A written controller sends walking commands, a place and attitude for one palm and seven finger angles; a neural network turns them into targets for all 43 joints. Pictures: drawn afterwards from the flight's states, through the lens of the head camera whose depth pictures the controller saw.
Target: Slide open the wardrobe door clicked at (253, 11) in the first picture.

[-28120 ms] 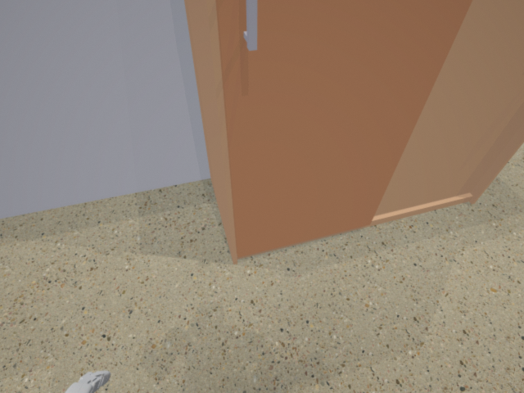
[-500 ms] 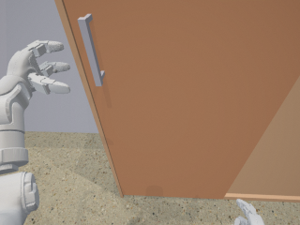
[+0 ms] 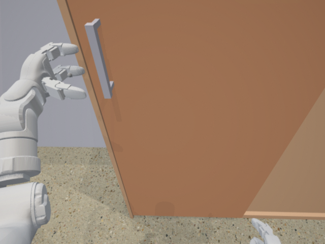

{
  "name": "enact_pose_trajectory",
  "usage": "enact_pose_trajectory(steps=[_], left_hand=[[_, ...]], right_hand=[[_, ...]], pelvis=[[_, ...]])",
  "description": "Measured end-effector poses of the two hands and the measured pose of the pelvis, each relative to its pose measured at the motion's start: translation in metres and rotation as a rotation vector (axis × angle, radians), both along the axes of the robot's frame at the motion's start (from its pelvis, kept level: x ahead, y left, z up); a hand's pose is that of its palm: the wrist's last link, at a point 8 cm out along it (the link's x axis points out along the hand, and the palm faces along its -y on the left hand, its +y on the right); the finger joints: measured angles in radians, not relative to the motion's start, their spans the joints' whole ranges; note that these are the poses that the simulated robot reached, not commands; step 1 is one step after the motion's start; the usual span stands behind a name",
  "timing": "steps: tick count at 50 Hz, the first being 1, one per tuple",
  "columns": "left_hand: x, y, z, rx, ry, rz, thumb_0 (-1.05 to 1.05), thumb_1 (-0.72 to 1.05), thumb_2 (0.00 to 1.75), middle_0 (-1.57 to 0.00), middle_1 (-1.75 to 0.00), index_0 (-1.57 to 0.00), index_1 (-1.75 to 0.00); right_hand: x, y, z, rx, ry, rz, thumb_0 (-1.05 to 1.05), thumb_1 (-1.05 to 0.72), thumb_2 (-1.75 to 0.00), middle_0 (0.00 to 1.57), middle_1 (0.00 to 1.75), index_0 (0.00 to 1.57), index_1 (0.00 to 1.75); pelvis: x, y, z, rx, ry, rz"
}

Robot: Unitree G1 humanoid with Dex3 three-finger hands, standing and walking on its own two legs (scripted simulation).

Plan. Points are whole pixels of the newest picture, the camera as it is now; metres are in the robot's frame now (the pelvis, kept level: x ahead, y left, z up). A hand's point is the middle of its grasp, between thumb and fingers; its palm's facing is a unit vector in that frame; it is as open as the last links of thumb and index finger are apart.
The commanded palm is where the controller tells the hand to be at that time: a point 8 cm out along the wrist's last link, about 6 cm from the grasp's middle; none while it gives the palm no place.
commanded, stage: move the hooked fingers beside the handle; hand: left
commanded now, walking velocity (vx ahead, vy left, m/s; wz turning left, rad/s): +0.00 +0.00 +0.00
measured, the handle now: (102, 61) +0.45 +0.17 +0.27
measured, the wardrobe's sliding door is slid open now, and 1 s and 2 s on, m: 0.00 0.00 0.00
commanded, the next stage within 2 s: feel for the door with the fingertips in 0.58 s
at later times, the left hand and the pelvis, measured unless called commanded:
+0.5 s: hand (72, 75) +0.38 +0.22 +0.27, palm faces +0.07 -1.00 -0.04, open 13.9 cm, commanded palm +0.35 +0.27 +0.27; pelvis -0.01 +0.00 +0.00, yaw +1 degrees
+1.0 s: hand (88, 73) +0.39 +0.19 +0.27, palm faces +0.06 -1.00 -0.02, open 13.9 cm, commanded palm +0.36 +0.24 +0.27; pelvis -0.01 -0.01 +0.00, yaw +0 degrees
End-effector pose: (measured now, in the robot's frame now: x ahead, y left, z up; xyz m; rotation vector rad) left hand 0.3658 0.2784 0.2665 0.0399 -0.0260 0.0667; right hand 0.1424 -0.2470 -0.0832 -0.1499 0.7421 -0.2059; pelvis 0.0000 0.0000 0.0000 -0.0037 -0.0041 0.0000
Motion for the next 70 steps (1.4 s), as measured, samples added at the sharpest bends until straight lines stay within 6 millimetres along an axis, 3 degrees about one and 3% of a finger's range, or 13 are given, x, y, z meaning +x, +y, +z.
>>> enact_pose_trajectory(steps=[10, 16, 25, 39, 47, 60, 64, 70], left_hand=[[-0.015, 0.000, 0.001, 0.007, -0.015, 0.005, -0.02, -0.50, 0.30, -0.30, -1.20, -0.31, -1.20], [-0.011, -0.005, 0.007, -0.009, 0.010, -0.009, -0.02, -0.50, 0.30, -0.30, -1.20, -0.31, -1.20], [-0.010, -0.011, 0.005, 0.004, -0.001, -0.001, -0.02, -0.49, 0.30, -0.30, -1.20, -0.30, -1.20], [-0.005, -0.016, -0.001, 0.013, 0.033, 0.008, -0.02, -0.50, 0.30, -0.30, -1.20, -0.30, -1.20], [0.002, -0.040, 0.004, -0.028, 0.002, -0.032, -0.02, -0.50, 0.30, -0.30, -1.20, -0.31, -1.20], [-0.005, -0.036, -0.002, -0.024, 0.016, 0.010, -0.02, -0.50, 0.30, -0.30, -1.20, -0.31, -1.20], [-0.001, -0.030, -0.001, -0.003, 0.036, 0.031, -0.02, -0.50, 0.30, -0.30, -1.20, -0.31, -1.20], [0.011, -0.037, 0.003, -0.012, 0.040, -0.009, -0.02, -0.50, 0.30, -0.30, -1.20, -0.30, -1.20]], right_hand=[[0.017, 0.011, 0.007, -0.014, -0.028, 0.047, 0.01, -0.91, -0.90, 0.20, 0.30, 0.21, 0.30], [0.025, 0.019, 0.011, -0.008, -0.052, 0.069, 0.01, -0.91, -0.90, 0.20, 0.30, 0.21, 0.30], [0.013, 0.016, 0.008, 0.001, -0.038, 0.054, 0.01, -0.91, -0.90, 0.20, 0.30, 0.21, 0.30], [-0.010, -0.004, -0.002, -0.017, 0.027, 0.011, 0.01, -0.91, -0.90, 0.20, 0.30, 0.21, 0.30], [-0.002, -0.007, 0.000, -0.008, 0.009, 0.010, 0.01, -0.91, -0.90, 0.20, 0.30, 0.20, 0.30], [0.017, -0.006, 0.007, -0.004, -0.029, 0.037, 0.01, -0.91, -0.90, 0.20, 0.30, 0.21, 0.30], [0.018, -0.007, 0.008, -0.012, -0.025, 0.042, 0.01, -0.91, -0.90, 0.20, 0.30, 0.21, 0.30], [0.013, -0.008, 0.002, -0.018, 0.003, 0.036, 0.01, -0.91, -0.90, 0.20, 0.30, 0.21, 0.30]], pelvis=[[-0.003, 0.004, 0.000, -0.003, -0.019, 0.015], [-0.008, 0.005, 0.000, -0.003, -0.018, 0.023], [-0.010, 0.003, 0.001, 0.000, -0.020, 0.015], [-0.011, -0.004, 0.001, 0.000, -0.018, 0.017], [-0.008, -0.008, 0.002, 0.003, -0.014, 0.008], [-0.005, -0.014, 0.001, 0.004, -0.023, 0.011], [-0.006, -0.014, 0.001, 0.003, -0.019, 0.017], [-0.007, -0.012, 0.001, 0.001, -0.007, 0.025]])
